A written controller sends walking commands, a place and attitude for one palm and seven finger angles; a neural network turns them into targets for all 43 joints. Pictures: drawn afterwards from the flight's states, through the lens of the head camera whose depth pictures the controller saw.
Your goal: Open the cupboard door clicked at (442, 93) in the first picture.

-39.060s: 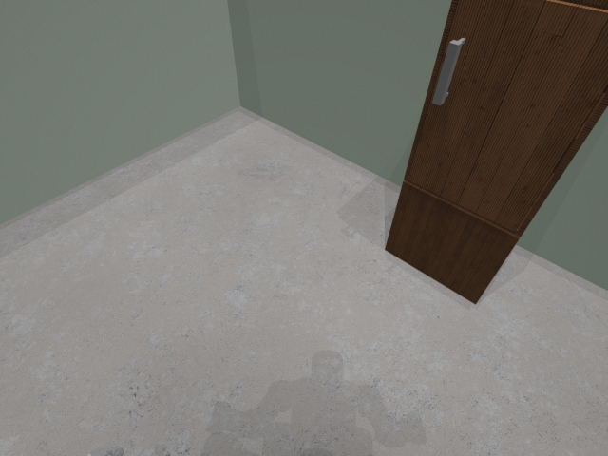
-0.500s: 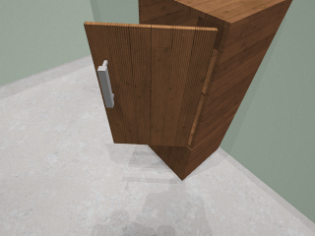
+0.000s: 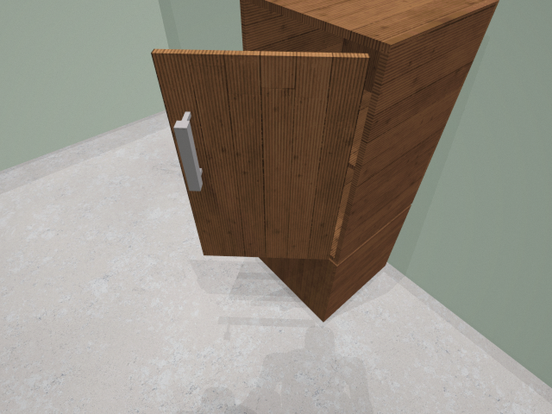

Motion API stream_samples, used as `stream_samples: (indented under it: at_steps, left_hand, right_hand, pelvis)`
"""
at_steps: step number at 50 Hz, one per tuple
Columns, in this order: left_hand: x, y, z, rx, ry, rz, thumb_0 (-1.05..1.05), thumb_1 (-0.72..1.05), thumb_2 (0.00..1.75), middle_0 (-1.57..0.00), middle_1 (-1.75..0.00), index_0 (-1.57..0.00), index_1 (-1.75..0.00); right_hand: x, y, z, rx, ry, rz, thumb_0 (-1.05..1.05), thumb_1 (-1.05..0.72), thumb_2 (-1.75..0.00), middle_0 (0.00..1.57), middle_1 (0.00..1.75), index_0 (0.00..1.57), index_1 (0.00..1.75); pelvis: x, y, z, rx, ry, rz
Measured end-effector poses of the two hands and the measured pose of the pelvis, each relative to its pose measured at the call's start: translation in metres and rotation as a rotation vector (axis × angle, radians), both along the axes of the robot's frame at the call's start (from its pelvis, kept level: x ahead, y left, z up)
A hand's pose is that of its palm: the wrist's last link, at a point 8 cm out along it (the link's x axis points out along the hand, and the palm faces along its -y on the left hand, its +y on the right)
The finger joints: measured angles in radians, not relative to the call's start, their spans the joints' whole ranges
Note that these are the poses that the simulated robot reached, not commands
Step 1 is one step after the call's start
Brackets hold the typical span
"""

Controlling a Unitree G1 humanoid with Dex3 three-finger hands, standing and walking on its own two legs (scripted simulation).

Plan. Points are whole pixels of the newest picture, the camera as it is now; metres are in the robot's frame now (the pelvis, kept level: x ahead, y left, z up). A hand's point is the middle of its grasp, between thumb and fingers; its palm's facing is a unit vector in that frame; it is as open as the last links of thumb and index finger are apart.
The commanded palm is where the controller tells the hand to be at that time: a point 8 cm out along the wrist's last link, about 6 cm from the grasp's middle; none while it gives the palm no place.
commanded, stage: look again from close up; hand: left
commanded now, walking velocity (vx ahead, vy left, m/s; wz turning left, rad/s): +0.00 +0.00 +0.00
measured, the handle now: (191, 152) +0.59 +0.21 +0.06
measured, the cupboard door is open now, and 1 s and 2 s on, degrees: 47 47 47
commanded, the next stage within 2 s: shuffle to correct the standing spot in 0.18 s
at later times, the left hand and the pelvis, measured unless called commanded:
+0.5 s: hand out of the picture -0.04 +0.15 -0.18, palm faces +0.07 -0.99 -0.13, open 7.4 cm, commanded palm none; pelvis -0.01 +0.00 +0.00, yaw +0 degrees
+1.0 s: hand out of the picture +0.03 +0.16 -0.18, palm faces +0.05 -0.98 -0.19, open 7.3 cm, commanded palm none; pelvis +0.04 -0.01 +0.00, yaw +0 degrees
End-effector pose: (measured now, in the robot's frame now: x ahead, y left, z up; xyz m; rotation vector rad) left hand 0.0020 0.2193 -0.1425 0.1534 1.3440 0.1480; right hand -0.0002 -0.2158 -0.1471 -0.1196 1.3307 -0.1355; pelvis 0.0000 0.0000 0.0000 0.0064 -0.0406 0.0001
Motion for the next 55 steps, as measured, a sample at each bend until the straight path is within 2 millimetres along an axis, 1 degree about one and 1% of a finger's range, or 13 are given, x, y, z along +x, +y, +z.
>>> stream_samples:
  at_steps: [9, 16, 23, 30, 33, 37, 40, 43, 44, 48, 55]
  left_hand:
    - [-0.013, -0.003, 0.0, -0.012, 0.005, 0.012, 0.01, 0.91, 0.9, -0.2, -0.29, -0.2, -0.3]
    - [-0.028, -0.01, -0.003, -0.034, 0.027, 0.026, 0.01, 0.91, 0.9, -0.2, -0.29, -0.2, -0.3]
    - [-0.041, -0.016, -0.008, -0.061, 0.054, 0.052, 0.01, 0.91, 0.9, -0.2, -0.29, -0.2, -0.3]
    - [-0.047, -0.013, -0.013, -0.079, 0.095, 0.078, 0.01, 0.91, 0.9, -0.2, -0.29, -0.2, -0.3]
    - [-0.04, -0.012, -0.012, -0.075, 0.108, 0.072, 0.01, 0.91, 0.9, -0.2, -0.29, -0.2, -0.3]
    - [-0.02, -0.013, -0.009, -0.058, 0.09, 0.07, 0.01, 0.91, 0.9, -0.2, -0.29, -0.2, -0.3]
    - [-0.004, -0.017, -0.008, -0.049, 0.069, 0.071, 0.01, 0.91, 0.9, -0.2, -0.29, -0.2, -0.3]
    - [0.011, -0.022, -0.008, -0.051, 0.061, 0.061, 0.01, 0.91, 0.9, -0.2, -0.29, -0.2, -0.3]
    - [0.015, -0.023, -0.008, -0.049, 0.061, 0.054, 0.01, 0.91, 0.9, -0.2, -0.29, -0.2, -0.3]
    - [0.021, -0.016, -0.006, -0.02, 0.069, 0.047, 0.03, 0.94, 0.9, -0.2, -0.29, -0.2, -0.3]
    - [0.028, -0.003, -0.002, 0.022, 0.02, 0.026, 0.02, 0.93, 0.9, -0.2, -0.29, -0.2, -0.3]
  right_hand:
    - [-0.024, 0.003, 0.002, 0.008, 0.045, -0.007, 0.0, -0.91, -0.9, 0.2, 0.3, 0.2, 0.3]
    - [-0.036, 0.006, 0.002, 0.011, 0.071, -0.01, 0.0, -0.9, -0.9, 0.2, 0.3, 0.2, 0.3]
    - [-0.041, 0.007, 0.002, 0.005, 0.095, -0.009, 0.0, -0.9, -0.9, 0.2, 0.3, 0.2, 0.3]
    - [-0.035, 0.01, 0.001, -0.009, 0.099, -0.019, 0.0, -0.9, -0.9, 0.2, 0.3, 0.2, 0.3]
    - [-0.029, 0.012, 0.0, -0.004, 0.099, -0.034, 0.0, -0.9, -0.9, 0.2, 0.3, 0.2, 0.3]
    - [-0.017, 0.013, -0.005, 0.013, 0.105, -0.039, 0.0, -0.9, -0.9, 0.2, 0.3, 0.2, 0.3]
    - [-0.002, 0.014, -0.007, 0.02, 0.101, -0.033, 0.0, -0.9, -0.9, 0.2, 0.3, 0.2, 0.3]
    - [0.017, 0.014, -0.005, 0.018, 0.077, -0.031, 0.0, -0.9, -0.9, 0.2, 0.3, 0.2, 0.3]
    - [0.022, 0.014, -0.004, 0.013, 0.072, -0.028, 0.01, -0.91, -0.9, 0.2, 0.3, 0.2, 0.3]
    - [0.029, 0.002, -0.002, -0.015, 0.073, -0.031, 0.03, -0.93, -0.9, 0.2, 0.3, 0.2, 0.3]
    - [0.035, -0.012, -0.002, -0.03, 0.033, -0.024, 0.02, -0.92, -0.9, 0.2, 0.3, 0.2, 0.3]
  pelvis:
    - [-0.009, -0.001, 0.002, 0.0, -0.001, 0.004]
    - [-0.014, -0.001, 0.002, -0.001, -0.002, 0.006]
    - [-0.009, 0.0, 0.0, -0.008, 0.002, 0.007]
    - [0.003, 0.005, -0.004, -0.011, 0.008, 0.005]
    - [0.013, 0.006, -0.005, -0.005, 0.013, 0.002]
    - [0.028, 0.002, -0.006, -0.002, 0.016, -0.001]
    - [0.037, -0.001, -0.006, -0.005, 0.021, 0.0]
    - [0.042, -0.003, -0.004, -0.002, 0.026, 0.001]
    - [0.043, -0.004, -0.003, -0.001, 0.027, 0.001]
    - [0.041, -0.005, -0.002, 0.003, 0.03, -0.002]
    - [0.024, -0.006, -0.003, 0.001, 0.026, -0.007]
